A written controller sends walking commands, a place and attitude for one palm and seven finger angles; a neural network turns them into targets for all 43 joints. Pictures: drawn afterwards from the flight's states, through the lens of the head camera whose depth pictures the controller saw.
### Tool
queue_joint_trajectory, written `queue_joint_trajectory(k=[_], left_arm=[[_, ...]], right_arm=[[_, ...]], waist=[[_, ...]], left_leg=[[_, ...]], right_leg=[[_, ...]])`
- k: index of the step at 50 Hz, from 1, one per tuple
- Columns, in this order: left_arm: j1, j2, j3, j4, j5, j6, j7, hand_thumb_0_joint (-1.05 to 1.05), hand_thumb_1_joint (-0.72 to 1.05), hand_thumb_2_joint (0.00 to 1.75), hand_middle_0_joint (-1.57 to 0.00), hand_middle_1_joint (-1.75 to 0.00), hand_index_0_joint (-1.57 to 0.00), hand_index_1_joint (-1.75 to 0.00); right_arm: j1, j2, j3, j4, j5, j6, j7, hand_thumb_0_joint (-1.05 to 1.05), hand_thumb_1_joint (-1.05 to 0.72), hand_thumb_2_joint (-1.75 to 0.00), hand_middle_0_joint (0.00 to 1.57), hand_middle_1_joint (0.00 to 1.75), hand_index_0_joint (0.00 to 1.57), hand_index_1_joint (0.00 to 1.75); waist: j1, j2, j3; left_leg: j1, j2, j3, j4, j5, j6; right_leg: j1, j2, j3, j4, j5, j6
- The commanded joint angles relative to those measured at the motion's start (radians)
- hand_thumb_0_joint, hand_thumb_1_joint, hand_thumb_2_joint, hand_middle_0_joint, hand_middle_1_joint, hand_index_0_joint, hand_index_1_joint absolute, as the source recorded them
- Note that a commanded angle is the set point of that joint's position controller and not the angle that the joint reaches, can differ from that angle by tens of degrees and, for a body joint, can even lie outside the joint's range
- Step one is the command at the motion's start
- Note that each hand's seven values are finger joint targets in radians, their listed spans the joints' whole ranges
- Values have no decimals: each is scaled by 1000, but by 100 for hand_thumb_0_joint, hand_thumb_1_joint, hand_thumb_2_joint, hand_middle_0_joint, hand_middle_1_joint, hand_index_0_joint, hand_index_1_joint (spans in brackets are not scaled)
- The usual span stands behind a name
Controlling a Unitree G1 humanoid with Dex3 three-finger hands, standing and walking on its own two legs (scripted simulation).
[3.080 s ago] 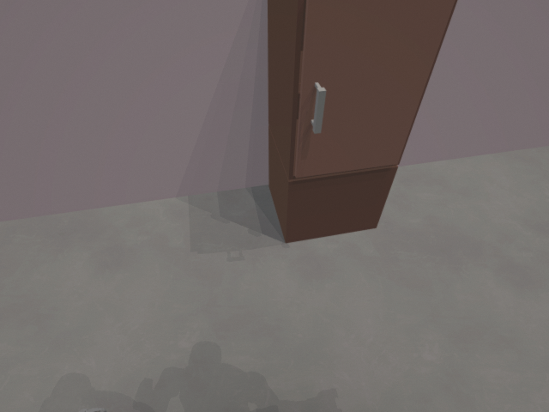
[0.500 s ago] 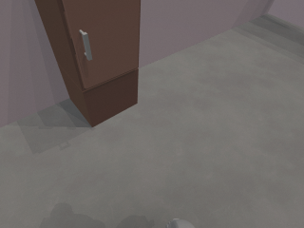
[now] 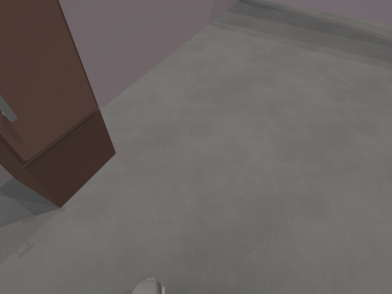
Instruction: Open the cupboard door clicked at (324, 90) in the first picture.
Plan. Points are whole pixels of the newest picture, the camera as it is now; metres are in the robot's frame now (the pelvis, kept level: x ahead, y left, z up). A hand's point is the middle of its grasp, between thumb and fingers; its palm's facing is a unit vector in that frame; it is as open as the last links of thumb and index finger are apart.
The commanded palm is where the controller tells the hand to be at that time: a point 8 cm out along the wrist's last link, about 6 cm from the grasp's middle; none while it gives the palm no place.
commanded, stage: walk to a spot facing it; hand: left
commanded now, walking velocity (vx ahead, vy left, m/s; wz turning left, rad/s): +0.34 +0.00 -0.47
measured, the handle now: out of the picture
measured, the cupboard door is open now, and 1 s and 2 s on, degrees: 0 0 0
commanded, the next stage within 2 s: turn to face it in 1.04 s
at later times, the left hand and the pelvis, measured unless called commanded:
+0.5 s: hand (121, 229) +0.30 +0.22 -0.16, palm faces -0.25 -0.95 -0.17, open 7.4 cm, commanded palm none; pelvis +0.17 +0.05 +0.01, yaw -17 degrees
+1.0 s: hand (178, 173) +0.50 +0.08 -0.17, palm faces -0.42 -0.88 -0.22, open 7.2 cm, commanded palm none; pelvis +0.36 -0.07 +0.00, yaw -28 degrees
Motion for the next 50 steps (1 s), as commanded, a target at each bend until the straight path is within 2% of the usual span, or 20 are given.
queue_joint_trajectory(k=[1,4,6,7,8,9,10,12,15,23,31,33,34,35,36,37,40,43,46,50], left_arm=[[20,218,62,-41,6,-26,15,0,90,90,-20,-30,-20,-30],[-3,217,67,-39,5,-21,17,0,90,90,-20,-30,-20,-30],[-44,194,71,-41,3,-18,17,0,90,90,-20,-30,-20,-30],[-37,135,63,-54,-5,-12,9,0,90,90,-20,-30,-20,-30],[5,66,51,-72,-14,-9,-3,0,90,90,-20,-30,-20,-30],[-12,100,57,-80,-6,-10,-2,0,90,90,-20,-30,-20,-30],[-68,101,64,-72,0,-9,-8,0,90,90,-20,-30,-20,-30],[-68,85,67,-52,11,1,-29,0,90,90,-20,-30,-20,-30],[-2,41,64,-24,14,30,-32,0,90,90,-20,-30,-20,-30],[-183,13,57,-83,19,40,-37,0,90,90,-20,-30,-20,-30],[-336,5,40,-115,12,14,-33,0,90,90,-20,-30,-20,-30],[-232,21,46,-85,12,2,-29,0,90,90,-20,-30,-20,-30],[-83,49,56,-38,15,-10,-24,0,90,90,-20,-30,-20,-30],[71,137,77,11,18,-24,-14,0,90,90,-20,-30,-20,-30],[208,264,107,38,11,-32,8,0,90,90,-20,-30,-20,-30],[219,321,111,51,-16,-24,17,0,90,90,-20,-30,-20,-30],[-5,171,68,0,-12,-31,27,0,90,90,-20,-30,-20,-30],[-82,111,48,1,3,-46,31,0,90,90,-20,-30,-20,-30],[-78,96,45,9,5,-51,28,0,90,90,-20,-30,-20,-30],[-36,130,46,23,2,-50,21,0,90,90,-20,-30,-20,-30]], right_arm=[[-129,-54,-5,-133,7,-54,9,0,-90,-90,20,30,20,30],[-108,-52,-7,-130,13,-69,3,0,-90,-90,20,30,20,30],[70,-88,-18,-73,13,-81,-14,0,-90,-90,20,30,20,30],[217,-173,-36,-29,2,-89,-31,0,-90,-90,20,30,20,30],[325,-270,-50,-6,-11,-89,-34,0,-90,-90,20,30,20,30],[272,-241,-35,-12,-6,-81,-37,0,-90,-90,20,30,20,30],[192,-188,-28,-22,-3,-83,-39,0,-90,-90,20,30,20,30],[85,-89,0,-37,-3,-95,-40,0,-90,-90,20,30,20,30],[82,-45,9,-14,5,-111,-46,0,-90,-90,20,30,20,30],[212,-28,-2,63,7,-121,-46,0,-90,-90,20,30,20,30],[292,-45,-1,115,-9,-101,-39,0,-90,-90,20,30,20,30],[271,-72,-6,106,-5,-99,-39,0,-90,-90,20,30,20,30],[244,-86,-10,98,1,-97,-36,0,-90,-90,20,30,20,30],[242,-68,-5,83,15,-97,-23,0,-90,-90,20,30,20,30],[241,8,11,37,27,-100,-21,0,-90,-90,20,30,20,30],[137,-1,12,1,28,-99,-29,0,-90,-90,20,30,20,30],[64,4,2,10,6,-83,-30,0,-90,-90,20,30,20,30],[153,48,7,46,-3,-51,-25,0,-90,-90,20,30,20,30],[120,62,6,24,-1,-45,-13,0,-90,-90,20,30,20,30],[-12,35,9,-25,1,-62,3,0,-90,-90,20,30,20,30]], waist=[[40,-143,44],[21,-151,60],[-64,-56,2],[-121,136,-81],[-128,416,-141],[-107,315,-119],[-86,235,-16],[-22,133,86],[21,150,61],[-18,62,91],[-63,122,100],[-4,129,20],[69,115,-76],[140,-3,-195],[173,-214,-321],[172,-178,-308],[67,-25,-50],[-25,-49,-11],[-34,-105,12],[7,-136,32]], left_leg=[[-38,-20,12,-147,16,2],[155,-49,18,-285,15,20],[449,-62,16,-443,45,27],[643,76,-143,-545,-115,63],[723,354,-493,-715,-308,142],[608,403,-602,-803,-496,179],[469,373,-545,-835,-553,174],[307,291,-326,-830,-375,154],[285,204,-80,-811,-157,122],[494,241,55,-810,90,187],[580,249,197,-677,449,167],[595,242,246,-501,750,149],[554,211,281,-309,812,115],[310,178,285,-60,629,76],[-43,7,244,272,-218,20],[-155,-17,88,444,-322,32],[-135,79,-29,413,-88,36],[15,73,2,209,-52,21],[53,54,19,31,18,15],[84,12,44,-196,71,22]], right_leg=[[-10,-235,259,-200,9,-150],[-119,-229,273,-159,25,-138],[-231,-153,225,15,47,-91],[-337,-42,136,285,6,-53],[-506,69,-29,631,-302,7],[-533,6,34,768,-269,-5],[-547,-41,22,854,-183,-9],[-514,-110,-3,855,-55,3],[-467,-119,-27,821,67,26],[-631,-172,-69,597,155,62],[-466,-96,-178,252,59,-1],[-292,-31,-224,186,16,-38],[-81,7,-247,112,70,-56],[265,-82,-134,95,138,-98],[538,-403,374,43,280,-218],[496,-486,503,-61,418,-282],[77,-389,293,-144,232,-207],[-149,-290,106,-182,240,-165],[-205,-246,76,-207,165,-161],[-137,-239,90,-192,107,-149]])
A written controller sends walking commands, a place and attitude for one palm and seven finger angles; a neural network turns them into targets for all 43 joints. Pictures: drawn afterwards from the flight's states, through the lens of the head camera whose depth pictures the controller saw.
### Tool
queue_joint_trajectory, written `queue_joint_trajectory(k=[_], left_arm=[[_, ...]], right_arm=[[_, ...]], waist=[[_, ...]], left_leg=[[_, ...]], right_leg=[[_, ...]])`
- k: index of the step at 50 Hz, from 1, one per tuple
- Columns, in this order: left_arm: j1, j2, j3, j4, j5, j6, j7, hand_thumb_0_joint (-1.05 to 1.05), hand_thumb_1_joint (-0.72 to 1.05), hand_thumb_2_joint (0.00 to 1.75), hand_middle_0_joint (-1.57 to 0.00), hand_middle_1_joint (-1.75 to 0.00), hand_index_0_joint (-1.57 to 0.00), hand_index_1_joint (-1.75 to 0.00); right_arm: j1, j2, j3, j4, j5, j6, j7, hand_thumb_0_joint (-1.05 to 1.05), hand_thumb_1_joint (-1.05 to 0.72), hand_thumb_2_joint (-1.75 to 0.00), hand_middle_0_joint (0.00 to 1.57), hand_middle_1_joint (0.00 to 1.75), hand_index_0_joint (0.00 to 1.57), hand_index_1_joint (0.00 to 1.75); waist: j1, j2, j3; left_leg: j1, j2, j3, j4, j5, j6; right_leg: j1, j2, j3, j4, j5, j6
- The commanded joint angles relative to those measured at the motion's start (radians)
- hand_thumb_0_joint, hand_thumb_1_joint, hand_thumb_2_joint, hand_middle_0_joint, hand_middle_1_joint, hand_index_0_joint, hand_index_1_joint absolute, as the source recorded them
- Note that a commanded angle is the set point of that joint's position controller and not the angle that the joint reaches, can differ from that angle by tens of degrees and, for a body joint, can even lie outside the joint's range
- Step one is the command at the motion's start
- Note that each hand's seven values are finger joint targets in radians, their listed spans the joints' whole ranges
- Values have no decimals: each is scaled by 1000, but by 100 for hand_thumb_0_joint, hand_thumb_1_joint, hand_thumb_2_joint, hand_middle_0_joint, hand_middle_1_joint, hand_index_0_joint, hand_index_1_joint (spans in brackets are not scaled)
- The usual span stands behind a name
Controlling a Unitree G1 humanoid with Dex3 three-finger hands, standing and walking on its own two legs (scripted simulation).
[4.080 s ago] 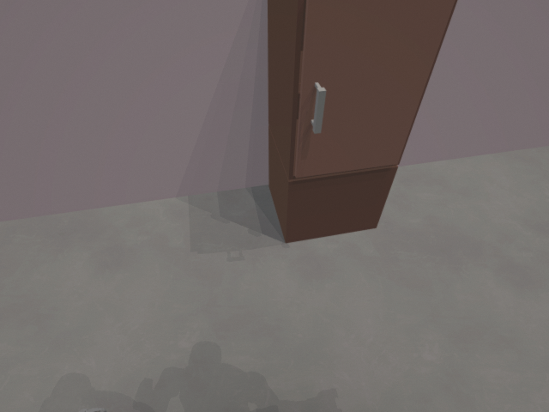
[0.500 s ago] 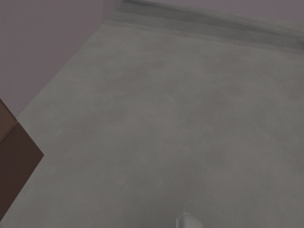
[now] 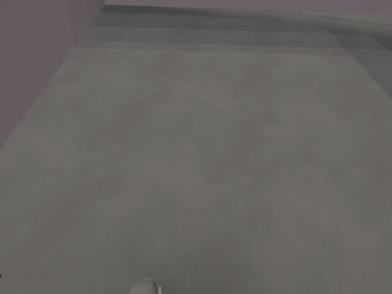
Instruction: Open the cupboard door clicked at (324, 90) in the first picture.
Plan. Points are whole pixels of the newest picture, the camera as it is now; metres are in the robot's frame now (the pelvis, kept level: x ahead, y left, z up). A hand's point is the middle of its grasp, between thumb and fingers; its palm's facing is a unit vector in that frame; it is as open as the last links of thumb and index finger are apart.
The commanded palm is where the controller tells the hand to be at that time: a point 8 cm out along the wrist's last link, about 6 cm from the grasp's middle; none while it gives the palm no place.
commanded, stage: walk to a spot facing it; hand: left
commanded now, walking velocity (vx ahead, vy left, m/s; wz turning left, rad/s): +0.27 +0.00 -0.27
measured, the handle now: out of the picture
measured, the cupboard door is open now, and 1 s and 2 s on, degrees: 0 0 0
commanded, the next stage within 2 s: turn to face it in 0.04 s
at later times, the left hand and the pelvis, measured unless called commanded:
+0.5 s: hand (118, 260) +0.23 +0.20 -0.16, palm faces +0.08 -0.98 -0.19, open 7.3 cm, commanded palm none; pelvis +0.15 +0.02 +0.00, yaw +3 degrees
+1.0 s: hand out of the picture +0.11 +0.24 -0.19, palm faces +0.42 -0.87 -0.24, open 7.3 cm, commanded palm none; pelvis +0.15 +0.02 -0.02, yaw +23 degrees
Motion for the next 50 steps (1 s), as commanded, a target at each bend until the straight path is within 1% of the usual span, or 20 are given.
queue_joint_trajectory(k=[1,3,5,7,8,11,14,21,25,26,27,28,31,33,43,45,47,48,49,50], left_arm=[[41,131,23,-38,4,-18,-2,0,90,90,-20,-30,-20,-30],[47,139,27,-38,0,-13,-2,0,90,90,-20,-30,-20,-30],[46,120,27,-46,-6,-2,-5,0,90,90,-20,-30,-20,-30],[63,40,12,-84,-11,-4,-16,0,90,90,-20,-30,-20,-30],[52,64,15,-68,-3,3,-3,0,90,90,-20,-30,-20,-30],[52,34,9,-21,1,7,-15,0,90,90,-20,-30,-20,-30],[112,-14,-7,8,-2,32,-4,0,90,90,-20,-30,-20,-30],[-13,-2,3,-64,-9,51,15,0,90,90,-20,-30,-20,-30],[51,31,16,-65,-14,41,21,0,90,90,-20,-30,-20,-30],[75,89,26,-66,-6,31,28,0,90,90,-20,-30,-20,-30],[108,179,46,-68,5,27,37,0,90,90,-20,-30,-20,-30],[109,198,49,-82,-2,29,36,0,90,90,-20,-30,-20,-30],[-44,106,25,-123,-2,38,43,0,90,90,-20,-30,-20,-30],[-46,92,17,-130,2,32,41,0,90,90,-20,-30,-20,-30],[-4,186,40,-147,14,53,29,0,90,90,-20,-30,-20,-30],[3,204,46,-150,13,56,25,0,90,90,-20,-30,-20,-30],[3,204,49,-156,3,63,17,0,90,90,-20,-30,-20,-30],[6,178,48,-177,-3,67,11,0,90,90,-20,-30,-20,-30],[-31,114,28,-232,-10,67,3,0,90,90,-20,-30,-20,-30],[-92,133,21,-248,3,81,13,0,90,90,-20,-30,-20,-30]], right_arm=[[15,-55,-3,-53,3,-22,18,0,-90,-90,20,30,20,30],[13,-71,-5,-54,4,-31,14,0,-90,-90,20,30,20,30],[130,-131,-17,-13,0,-43,-2,0,-90,-90,20,30,20,30],[324,-297,-45,21,-13,-41,-12,0,-90,-90,20,30,20,30],[282,-245,-29,31,-7,-36,-22,0,-90,-90,20,30,20,30],[122,-122,13,13,2,-46,-26,0,-90,-90,20,30,20,30],[98,-106,20,33,11,-48,-28,0,-90,-90,20,30,20,30],[124,-155,-20,44,5,0,-24,0,-90,-90,20,30,20,30],[83,-160,-34,24,11,23,-18,0,-90,-90,20,30,20,30],[96,-123,-32,13,19,23,-12,0,-90,-90,20,30,20,30],[95,-53,-20,-21,19,24,-5,0,-90,-90,20,30,20,30],[89,-92,-33,-27,10,42,-11,0,-90,-90,20,30,20,30],[87,-82,-40,-4,7,64,4,0,-90,-90,20,30,20,30],[91,-71,-37,-9,4,71,11,0,-90,-90,20,30,20,30],[-87,-99,-27,-118,11,71,29,0,-90,-90,20,30,20,30],[-79,-114,-25,-132,11,62,28,0,-90,-90,20,30,20,30],[-20,-156,-35,-130,8,52,28,0,-90,-90,20,30,20,30],[52,-240,-56,-120,3,42,24,0,-90,-90,20,30,20,30],[108,-356,-81,-119,3,37,17,0,-90,-90,20,30,20,30],[160,-363,-80,-84,10,38,6,0,-90,-90,20,30,20,30]], waist=[[22,-127,36],[13,-101,42],[-44,-14,-7],[-98,342,-120],[-89,284,-109],[-1,113,30],[37,139,-20],[6,156,-38],[52,123,-55],[60,-19,-75],[72,-282,-78],[81,-289,-95],[11,-135,18],[2,-166,23],[50,-221,-2],[48,-214,-46],[7,-126,-87],[-37,63,-144],[-71,356,-140],[-97,275,-174]], left_leg=[[121,-39,18,-196,39,7],[222,-68,45,-299,66,11],[482,-62,23,-437,83,26],[690,340,-428,-622,139,187],[610,339,-447,-657,127,193],[368,197,-216,-665,324,185],[321,104,-86,-649,506,180],[351,100,-201,-578,505,218],[239,27,-217,-468,315,147],[109,-39,-161,-364,172,91],[-55,-173,-1,-162,-213,20],[-32,-145,-66,42,-344,17],[-50,-87,-74,275,-187,9],[-37,-89,-50,268,-142,-6],[90,-101,49,-89,-152,2],[144,-109,69,-192,-124,13],[324,-119,72,-394,32,29],[500,-6,-101,-488,235,88],[610,256,-436,-539,632,238],[579,283,-444,-537,605,286]], right_leg=[[-56,-258,230,-210,93,-114],[-59,-247,236,-163,124,-96],[-150,-171,194,47,174,-50],[-407,-1,21,597,-333,38],[-413,-46,103,717,-309,35],[-346,-136,82,687,-148,63],[-209,-132,37,530,-93,94],[-168,-93,10,282,-113,116],[53,-89,5,-33,90,111],[199,-211,118,-111,172,78],[276,-463,315,-164,314,-10],[167,-554,346,-195,301,-88],[17,-434,141,-179,251,-66],[12,-401,46,-160,322,-47],[49,-435,-57,-84,331,-49],[84,-441,-75,-23,375,-36],[9,-410,-127,124,328,21],[-142,-343,-156,323,181,81],[-415,-202,-147,558,-390,162],[-423,-188,-1,676,-415,149]])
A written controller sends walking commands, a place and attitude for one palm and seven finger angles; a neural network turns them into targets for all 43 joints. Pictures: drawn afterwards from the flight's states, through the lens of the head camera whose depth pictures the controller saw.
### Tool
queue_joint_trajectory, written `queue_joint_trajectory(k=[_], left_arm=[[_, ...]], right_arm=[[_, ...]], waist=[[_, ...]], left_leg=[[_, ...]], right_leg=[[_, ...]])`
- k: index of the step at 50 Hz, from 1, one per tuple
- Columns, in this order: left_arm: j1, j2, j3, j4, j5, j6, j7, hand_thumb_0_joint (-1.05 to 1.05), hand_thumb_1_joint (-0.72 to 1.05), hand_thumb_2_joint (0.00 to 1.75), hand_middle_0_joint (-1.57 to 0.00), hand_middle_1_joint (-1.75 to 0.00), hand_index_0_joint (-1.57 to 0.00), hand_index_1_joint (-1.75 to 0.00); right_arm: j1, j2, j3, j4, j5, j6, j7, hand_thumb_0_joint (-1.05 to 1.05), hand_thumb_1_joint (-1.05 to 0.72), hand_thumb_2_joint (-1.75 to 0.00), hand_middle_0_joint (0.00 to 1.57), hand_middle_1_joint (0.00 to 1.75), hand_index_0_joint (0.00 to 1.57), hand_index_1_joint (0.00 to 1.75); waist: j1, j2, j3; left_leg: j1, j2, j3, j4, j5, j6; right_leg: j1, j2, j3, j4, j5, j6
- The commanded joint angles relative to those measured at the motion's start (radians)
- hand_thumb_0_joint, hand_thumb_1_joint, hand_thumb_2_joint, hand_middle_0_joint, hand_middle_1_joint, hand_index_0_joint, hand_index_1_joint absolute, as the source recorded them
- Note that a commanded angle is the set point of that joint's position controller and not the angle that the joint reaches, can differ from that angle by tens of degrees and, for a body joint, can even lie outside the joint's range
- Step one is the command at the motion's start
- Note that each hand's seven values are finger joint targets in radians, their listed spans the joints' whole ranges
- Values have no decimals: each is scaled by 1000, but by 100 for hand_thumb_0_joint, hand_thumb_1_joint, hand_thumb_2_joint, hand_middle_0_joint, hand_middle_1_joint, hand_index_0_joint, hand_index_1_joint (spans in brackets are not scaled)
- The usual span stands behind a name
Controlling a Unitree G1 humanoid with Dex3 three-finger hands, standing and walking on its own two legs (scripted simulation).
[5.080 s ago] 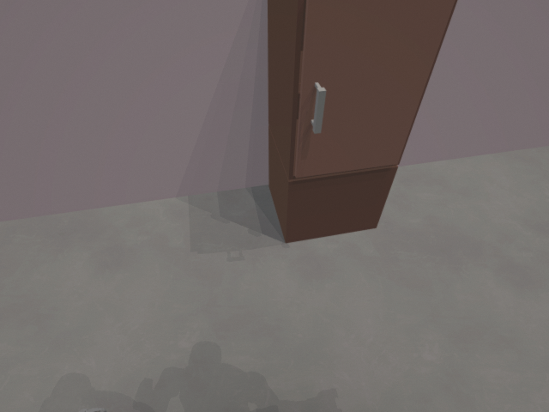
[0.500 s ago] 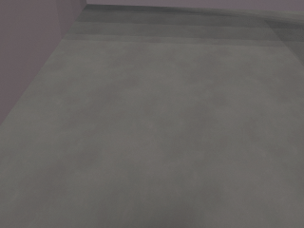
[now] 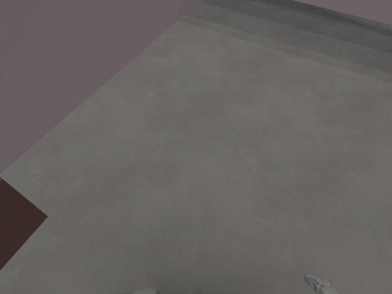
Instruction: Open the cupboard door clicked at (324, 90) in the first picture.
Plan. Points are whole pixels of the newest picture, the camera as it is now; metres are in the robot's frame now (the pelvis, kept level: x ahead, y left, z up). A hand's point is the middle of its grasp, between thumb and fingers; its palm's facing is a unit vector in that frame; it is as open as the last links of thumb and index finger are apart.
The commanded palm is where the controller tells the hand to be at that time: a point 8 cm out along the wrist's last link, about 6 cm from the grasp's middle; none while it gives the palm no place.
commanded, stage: turn to face it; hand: left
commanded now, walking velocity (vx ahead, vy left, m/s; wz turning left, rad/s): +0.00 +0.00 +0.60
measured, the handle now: out of the picture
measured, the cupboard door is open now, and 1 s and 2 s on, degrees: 0 0 0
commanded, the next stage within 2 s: take the last steps up to it in 1.94 s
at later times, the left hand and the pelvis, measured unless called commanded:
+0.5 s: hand out of the picture +0.05 +0.19 -0.12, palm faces +0.29 -0.91 -0.29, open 7.3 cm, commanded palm none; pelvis +0.00 -0.04 +0.01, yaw +18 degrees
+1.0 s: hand out of the picture -0.07 +0.22 -0.14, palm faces +0.58 -0.77 -0.27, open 7.4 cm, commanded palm none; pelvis -0.01 -0.01 +0.02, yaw +35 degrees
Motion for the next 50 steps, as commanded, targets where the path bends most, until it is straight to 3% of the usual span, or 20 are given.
queue_joint_trajectory(k=[1,5,11,16,17,18,19,20,23,27,32,35,36,37,38,39,40,42,44,50], left_arm=[[-119,76,18,-154,-2,-4,7,0,90,90,-20,-30,-20,-30],[-42,82,27,-104,-4,-5,-10,0,90,90,-20,-30,-20,-30],[-75,66,19,-132,-9,-5,-4,0,90,90,-20,-30,-20,-30],[2,69,18,-130,-16,-21,5,0,90,90,-20,-30,-20,-30],[46,85,25,-121,-15,-27,9,0,90,90,-20,-30,-20,-30],[82,153,37,-120,-1,-38,17,0,90,90,-20,-30,-20,-30],[70,235,49,-133,10,-39,20,0,90,90,-20,-30,-20,-30],[48,218,46,-142,2,-39,24,0,90,90,-20,-30,-20,-30],[-102,131,17,-167,5,-38,24,0,90,90,-20,-30,-20,-30],[-58,141,18,-148,10,-39,24,0,90,90,-20,-30,-20,-30],[12,191,38,-110,13,-30,19,0,90,90,-20,-30,-20,-30],[3,195,43,-105,4,-21,13,0,90,90,-20,-30,-20,-30],[-5,178,41,-110,-4,-16,9,0,90,90,-20,-30,-20,-30],[6,116,36,-145,-12,-10,0,0,90,90,-20,-30,-20,-30],[-64,79,11,-188,-6,-8,2,0,90,90,-20,-30,-20,-30],[-119,81,14,-184,-3,3,11,0,90,90,-20,-30,-20,-30],[-138,79,21,-173,-8,2,8,0,90,90,-20,-30,-20,-30],[-101,86,28,-137,-6,-1,-6,0,90,90,-20,-30,-20,-30],[-58,84,28,-116,-5,2,-9,0,90,90,-20,-30,-20,-30],[-90,66,19,-142,-11,-4,-1,0,90,90,-20,-30,-20,-30]], right_arm=[[221,-259,-52,-14,3,-29,-28,0,-90,-90,20,30,20,30],[29,-181,-23,-68,-1,-38,-31,0,-90,-90,20,30,20,30],[69,-188,-33,-53,-3,-27,-26,0,-90,-90,20,30,20,30],[35,-180,-42,-65,0,-16,-21,0,-90,-90,20,30,20,30],[19,-162,-41,-73,4,-15,-19,0,-90,-90,20,30,20,30],[33,-106,-35,-87,13,-14,-14,0,-90,-90,20,30,20,30],[32,-48,-23,-118,10,-16,-10,0,-90,-90,20,30,20,30],[16,-99,-36,-110,-3,-4,-12,0,-90,-90,20,30,20,30],[47,-77,-34,-55,-2,14,6,0,-90,-90,20,30,20,30],[33,-52,-21,-51,2,18,13,0,-90,-90,20,30,20,30],[-18,-38,-3,-73,10,1,12,0,-90,-90,20,30,20,30],[59,-66,-6,-56,7,-11,7,0,-90,-90,20,30,20,30],[119,-110,-18,-45,7,-20,8,0,-90,-90,20,30,20,30],[177,-231,-47,-46,-3,-30,1,0,-90,-90,20,30,20,30],[247,-288,-58,-22,5,-24,-5,0,-90,-90,20,30,20,30],[268,-263,-55,1,4,-30,-20,0,-90,-90,20,30,20,30],[213,-240,-49,-12,1,-28,-30,0,-90,-90,20,30,20,30],[89,-180,-24,-45,-3,-31,-31,0,-90,-90,20,30,20,30],[56,-175,-21,-56,-2,-34,-30,0,-90,-90,20,30,20,30],[98,-184,-32,-42,-4,-24,-27,0,-90,-90,20,30,20,30]], waist=[[-119,315,-219],[-35,225,-135],[-56,197,-141],[-16,216,-156],[14,176,-157],[30,-24,-174],[33,-278,-145],[34,-247,-136],[-46,-102,-30],[-19,-141,-52],[28,-173,-102],[-12,-138,-148],[-50,-33,-183],[-80,278,-217],[-116,369,-209],[-132,333,-215],[-113,322,-169],[-52,236,-110],[-36,225,-116],[-60,216,-133]], left_leg=[[330,369,-474,-271,553,225],[171,202,-294,-284,452,147],[178,188,-379,-284,393,170],[68,130,-425,-204,418,131],[-20,97,-410,-153,330,96],[-171,-2,-317,11,114,27],[-309,-131,-154,246,-273,-42],[-282,-73,-214,419,-291,-30],[-261,-27,-170,603,-120,-53],[-215,-14,-96,434,-122,-76],[-105,-22,-24,130,-162,-63],[46,-37,8,-101,-1,-45],[198,-4,-47,-229,148,-27],[386,240,-388,-260,484,91],[376,385,-504,-278,714,208],[336,360,-506,-283,622,212],[263,308,-467,-292,486,198],[145,209,-361,-310,363,146],[131,171,-320,-322,320,137],[181,175,-421,-299,355,171]], right_leg=[[-354,69,274,430,-178,50],[-251,92,288,367,16,56],[-167,144,289,141,-8,54],[63,196,268,-179,120,34],[176,172,279,-311,206,26],[301,-3,444,-455,194,-23],[294,-257,673,-505,309,-140],[179,-277,650,-506,304,-185],[67,-133,400,-446,353,-151],[135,-121,279,-423,442,-141],[219,-162,240,-332,611,-153],[191,-139,170,-208,603,-90],[95,-117,145,-67,522,-47],[-190,17,105,161,110,39],[-300,74,183,318,-260,58],[-319,69,273,404,-201,49],[-326,68,297,437,-130,48],[-260,73,304,418,2,47],[-216,90,297,351,34,50],[-161,145,299,122,-6,49]])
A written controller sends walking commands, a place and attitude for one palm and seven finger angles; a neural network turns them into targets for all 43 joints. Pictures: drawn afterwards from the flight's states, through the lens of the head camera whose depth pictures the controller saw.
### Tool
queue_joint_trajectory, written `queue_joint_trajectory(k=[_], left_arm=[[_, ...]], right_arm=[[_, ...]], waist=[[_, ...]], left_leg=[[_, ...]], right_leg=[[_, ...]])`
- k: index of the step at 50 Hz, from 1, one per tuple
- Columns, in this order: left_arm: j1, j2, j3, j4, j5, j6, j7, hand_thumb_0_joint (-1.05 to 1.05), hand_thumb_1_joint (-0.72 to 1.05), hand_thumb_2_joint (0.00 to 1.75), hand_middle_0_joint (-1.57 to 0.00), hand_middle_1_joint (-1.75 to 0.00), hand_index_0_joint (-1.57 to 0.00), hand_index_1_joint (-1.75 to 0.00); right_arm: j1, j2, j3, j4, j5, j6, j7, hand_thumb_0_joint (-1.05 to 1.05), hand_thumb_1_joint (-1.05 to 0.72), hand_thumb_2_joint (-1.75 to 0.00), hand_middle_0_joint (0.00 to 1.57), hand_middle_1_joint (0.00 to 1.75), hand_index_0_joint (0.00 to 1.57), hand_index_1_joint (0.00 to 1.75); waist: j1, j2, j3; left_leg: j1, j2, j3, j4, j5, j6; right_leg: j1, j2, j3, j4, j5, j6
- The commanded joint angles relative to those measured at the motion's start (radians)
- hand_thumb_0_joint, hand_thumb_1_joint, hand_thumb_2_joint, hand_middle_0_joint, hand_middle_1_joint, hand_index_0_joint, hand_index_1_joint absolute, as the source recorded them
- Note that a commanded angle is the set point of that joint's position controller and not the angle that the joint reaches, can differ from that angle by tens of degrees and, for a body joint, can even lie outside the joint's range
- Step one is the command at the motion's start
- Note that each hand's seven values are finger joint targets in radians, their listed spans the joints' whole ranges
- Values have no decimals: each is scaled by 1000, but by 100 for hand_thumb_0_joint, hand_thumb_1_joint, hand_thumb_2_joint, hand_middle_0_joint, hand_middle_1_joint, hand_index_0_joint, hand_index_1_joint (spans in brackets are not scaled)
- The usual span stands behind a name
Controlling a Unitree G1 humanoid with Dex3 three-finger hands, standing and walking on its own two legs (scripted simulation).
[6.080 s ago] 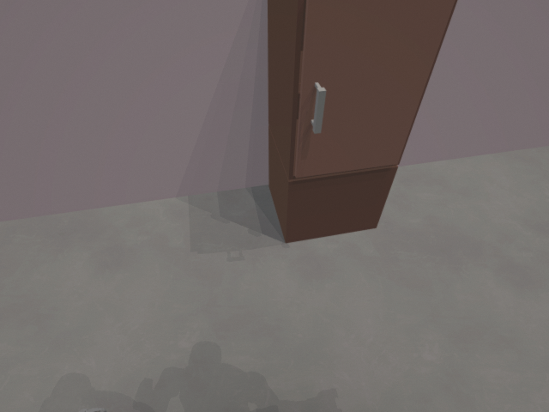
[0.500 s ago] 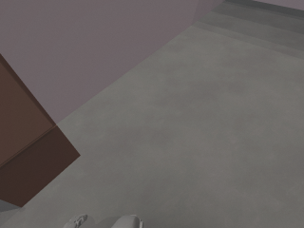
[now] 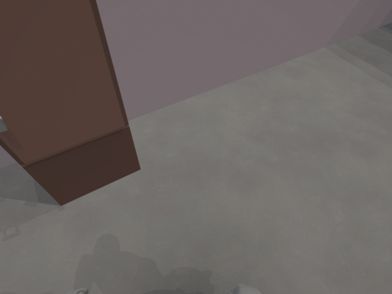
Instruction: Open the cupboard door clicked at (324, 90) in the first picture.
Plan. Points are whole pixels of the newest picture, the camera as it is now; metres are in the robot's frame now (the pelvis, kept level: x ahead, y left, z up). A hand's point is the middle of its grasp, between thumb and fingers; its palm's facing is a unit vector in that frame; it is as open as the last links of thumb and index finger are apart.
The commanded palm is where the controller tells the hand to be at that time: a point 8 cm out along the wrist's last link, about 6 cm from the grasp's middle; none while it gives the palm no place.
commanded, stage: turn to face it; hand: left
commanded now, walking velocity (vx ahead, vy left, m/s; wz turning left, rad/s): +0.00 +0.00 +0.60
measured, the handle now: out of the picture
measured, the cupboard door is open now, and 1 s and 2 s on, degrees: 0 0 0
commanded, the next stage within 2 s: take the last steps up to it in 0.94 s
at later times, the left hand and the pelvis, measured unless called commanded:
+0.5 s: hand out of the picture -0.02 +0.19 -0.17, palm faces +0.34 -0.91 -0.25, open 7.4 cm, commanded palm none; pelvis -0.01 -0.02 +0.00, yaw +20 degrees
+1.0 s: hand out of the picture -0.03 +0.22 -0.15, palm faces +0.49 -0.84 -0.25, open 7.4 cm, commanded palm none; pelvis -0.02 +0.00 +0.00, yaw +29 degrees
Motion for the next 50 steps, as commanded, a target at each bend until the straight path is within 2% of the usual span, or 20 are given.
queue_joint_trajectory(k=[1,3,5,6,7,8,10,12,13,21,23,25,26,27,28,29,32,34,45,50], left_arm=[[-33,45,8,-104,-2,-33,6,0,90,90,-20,-30,-20,-30],[-3,40,6,-104,-7,-40,9,0,90,90,-20,-30,-20,-30],[77,54,10,-88,-9,-49,14,0,90,90,-20,-30,-20,-30],[120,93,18,-83,-3,-59,19,0,90,90,-20,-30,-20,-30],[136,188,37,-86,16,-68,28,0,90,90,-20,-30,-20,-30],[107,226,32,-105,14,-60,26,0,90,90,-20,-30,-20,-30],[20,158,20,-122,9,-64,27,0,90,90,-20,-30,-20,-30],[-54,103,4,-132,13,-69,27,0,90,90,-20,-30,-20,-30],[-37,95,1,-128,13,-72,27,0,90,90,-20,-30,-20,-30],[102,154,17,-58,21,-61,25,0,90,90,-20,-30,-20,-30],[107,172,26,-52,22,-56,23,0,90,90,-20,-30,-20,-30],[85,173,28,-47,18,-51,21,0,90,90,-20,-30,-20,-30],[72,163,28,-45,10,-47,18,0,90,90,-20,-30,-20,-30],[90,121,24,-66,2,-41,13,0,90,90,-20,-30,-20,-30],[55,51,0,-108,-1,-39,7,0,90,90,-20,-30,-20,-30],[-19,63,-6,-112,7,-25,20,0,90,90,-20,-30,-20,-30],[-6,62,6,-56,4,-27,8,0,90,90,-20,-30,-20,-30],[30,58,4,-28,5,-26,2,0,90,90,-20,-30,-20,-30],[-20,16,-14,-33,-1,-28,14,0,90,90,-20,-30,-20,-30],[78,11,-16,1,-6,-50,24,0,90,90,-20,-30,-20,-30]], right_arm=[[18,-221,-60,-64,-2,-17,-8,0,-90,-90,20,30,20,30],[1,-220,-65,-72,-4,-12,-7,0,-90,-90,20,30,20,30],[-32,-211,-67,-84,3,-8,-5,0,-90,-90,20,30,20,30],[-41,-184,-65,-92,11,-9,0,0,-90,-90,20,30,20,30],[-19,-106,-53,-114,18,-8,6,0,-90,-90,20,30,20,30],[-29,-115,-57,-131,6,-6,5,0,-90,-90,20,30,20,30],[-32,-137,-67,-95,-2,15,13,0,-90,-90,20,30,20,30],[5,-120,-60,-62,-2,19,26,0,-90,-90,20,30,20,30],[8,-110,-56,-59,-1,19,28,0,-90,-90,20,30,20,30],[-113,-80,-27,-85,12,13,28,0,-90,-90,20,30,20,30],[-99,-78,-22,-85,14,6,24,0,-90,-90,20,30,20,30],[-40,-91,-22,-70,12,-4,21,0,-90,-90,20,30,20,30],[11,-117,-28,-61,10,-11,21,0,-90,-90,20,30,20,30],[63,-207,-49,-54,3,-22,17,0,-90,-90,20,30,20,30],[123,-305,-70,-46,4,-23,11,0,-90,-90,20,30,20,30],[172,-296,-69,-11,6,-23,-5,0,-90,-90,20,30,20,30],[12,-201,-38,-45,1,-26,-21,0,-90,-90,20,30,20,30],[-6,-180,-26,-48,4,-34,-21,0,-90,-90,20,30,20,30],[61,-162,-32,-2,-2,-26,-24,0,-90,-90,20,30,20,30],[37,-143,-33,12,5,-24,-21,0,-90,-90,20,30,20,30]], waist=[[-26,182,-130],[-15,188,-134],[29,172,-147],[54,89,-155],[58,-197,-145],[55,-257,-124],[16,-199,-32],[-25,-141,-9],[-18,-159,-19],[60,-192,-82],[60,-212,-99],[27,-187,-128],[-6,-127,-145],[-33,94,-194],[-64,357,-187],[-96,292,-196],[-20,202,-106],[-1,169,-98],[-22,159,-99],[28,144,-130]], left_leg=[[125,227,-287,-144,318,145],[80,210,-310,-115,357,135],[-14,170,-309,-49,310,96],[-108,113,-276,32,201,48],[-310,-29,-107,252,-123,-37],[-327,-53,-53,468,-349,-60],[-314,-1,-86,695,-251,-58],[-304,29,-39,738,-148,-78],[-302,30,-21,724,-137,-88],[-183,35,94,344,-219,-93],[-120,26,120,254,-215,-79],[-14,18,142,84,-105,-67],[109,33,125,-52,22,-54],[293,179,-77,-118,242,14],[360,420,-355,-145,639,153],[301,429,-347,-146,617,193],[162,298,-208,-161,431,149],[145,246,-150,-175,451,124],[165,250,-248,-181,406,159],[78,199,-244,-100,398,111]], right_leg=[[20,39,9,-156,-21,0],[110,65,-2,-272,-6,-9],[270,74,-14,-473,143,-16],[385,18,37,-620,205,-30],[486,-250,307,-734,193,-116],[364,-403,389,-748,245,-216],[207,-317,298,-763,161,-209],[212,-234,112,-702,296,-183],[239,-219,63,-682,370,-178],[382,-270,-39,-595,622,-205],[375,-280,-51,-561,656,-200],[354,-263,-98,-483,632,-157],[279,-246,-132,-389,554,-115],[83,-161,-168,-195,334,-48],[-141,-45,-151,3,-249,13],[-126,-43,-33,111,-249,-4],[-108,-45,14,180,-48,-6],[-66,-29,5,147,14,-3],[44,29,5,-162,-24,-10],[266,57,-18,-501,164,-29]])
